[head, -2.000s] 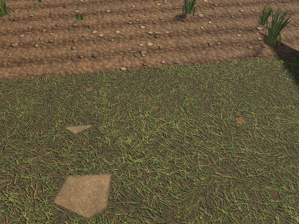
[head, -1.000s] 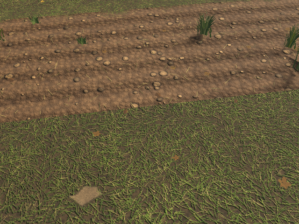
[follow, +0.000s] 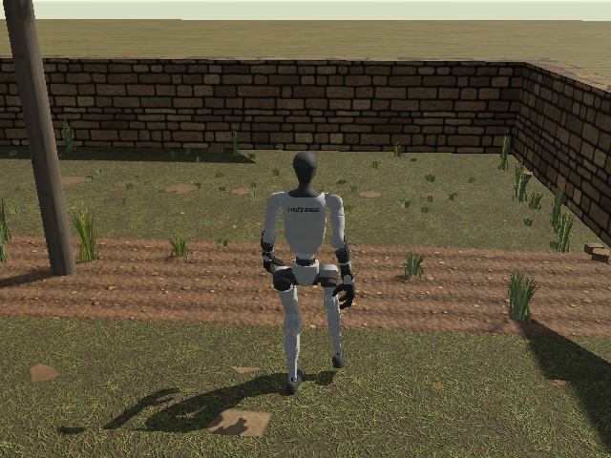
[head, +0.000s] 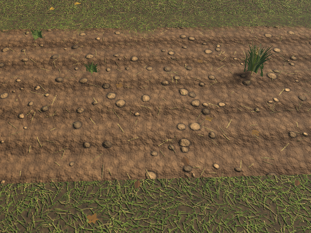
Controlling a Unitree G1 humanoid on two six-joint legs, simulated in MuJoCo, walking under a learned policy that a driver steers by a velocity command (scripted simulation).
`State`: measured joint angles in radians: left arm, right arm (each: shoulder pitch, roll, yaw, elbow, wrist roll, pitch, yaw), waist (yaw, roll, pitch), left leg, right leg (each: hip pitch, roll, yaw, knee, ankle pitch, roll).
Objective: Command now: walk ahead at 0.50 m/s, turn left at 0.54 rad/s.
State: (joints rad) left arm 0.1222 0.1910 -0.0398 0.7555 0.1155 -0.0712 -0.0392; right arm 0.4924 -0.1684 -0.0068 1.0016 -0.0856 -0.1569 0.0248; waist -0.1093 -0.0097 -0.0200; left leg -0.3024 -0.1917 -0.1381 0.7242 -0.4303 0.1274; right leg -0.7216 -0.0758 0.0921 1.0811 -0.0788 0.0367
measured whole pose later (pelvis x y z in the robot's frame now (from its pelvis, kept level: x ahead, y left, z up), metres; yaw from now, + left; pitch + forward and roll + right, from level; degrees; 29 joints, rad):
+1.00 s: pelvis +0.58 +0.01 -0.15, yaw -1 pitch +3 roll +1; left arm 0.14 0.27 0.09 0.86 -0.02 -0.04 0.01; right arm 0.34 -0.23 -0.08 0.94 -0.01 -0.09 -0.02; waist -0.04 -0.04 -0.03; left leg -0.08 -0.02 0.17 0.26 -0.24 0.04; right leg -0.78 -0.07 0.10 0.87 0.06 -0.04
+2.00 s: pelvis +1.16 -0.07 -0.15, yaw -3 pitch +3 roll -1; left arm 0.08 0.27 0.07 0.71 0.02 -0.09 0.02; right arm 0.32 -0.25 -0.06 0.80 0.02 -0.07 0.01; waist -0.05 -0.02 0.03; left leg -0.20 -0.12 -0.11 0.34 -0.17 0.11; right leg -0.67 -0.08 0.10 0.83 -0.13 0.04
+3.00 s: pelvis +1.61 -0.04 -0.15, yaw -2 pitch +2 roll +1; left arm 0.20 0.31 0.08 0.73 -0.01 0.04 0.02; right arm 0.16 -0.27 -0.06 0.76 -0.02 -0.04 -0.01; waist -0.01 -0.03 0.05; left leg -0.25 0.03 0.16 0.38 -0.16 0.03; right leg -0.60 -0.07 0.00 0.93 -0.26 0.06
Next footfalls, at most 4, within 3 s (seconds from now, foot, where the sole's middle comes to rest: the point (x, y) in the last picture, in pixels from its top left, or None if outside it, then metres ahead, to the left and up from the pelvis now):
0.22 right None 0.31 -0.18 -0.93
0.66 left None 0.56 0.10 -0.93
1.20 right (169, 181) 0.84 -0.14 -0.93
1.72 left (141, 132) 1.19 -0.02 -0.93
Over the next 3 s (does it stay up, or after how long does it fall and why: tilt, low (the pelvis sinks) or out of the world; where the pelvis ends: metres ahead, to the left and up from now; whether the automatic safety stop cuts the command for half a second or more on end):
stays up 1.61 -0.04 -0.15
